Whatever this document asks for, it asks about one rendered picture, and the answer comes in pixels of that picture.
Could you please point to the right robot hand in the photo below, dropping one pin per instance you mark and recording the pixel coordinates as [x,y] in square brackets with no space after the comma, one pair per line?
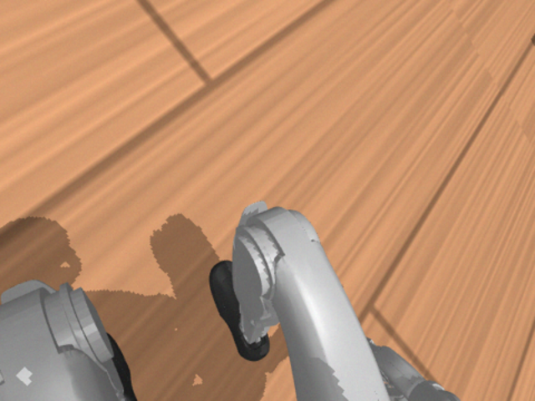
[399,375]

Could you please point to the right robot foot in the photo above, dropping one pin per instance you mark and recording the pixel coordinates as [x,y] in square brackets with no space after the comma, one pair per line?
[220,280]

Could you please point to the right robot arm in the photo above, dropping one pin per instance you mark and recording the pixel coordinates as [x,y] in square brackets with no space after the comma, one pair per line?
[431,391]

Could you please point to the left robot foot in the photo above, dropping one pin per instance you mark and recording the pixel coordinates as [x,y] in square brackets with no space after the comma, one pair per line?
[123,370]

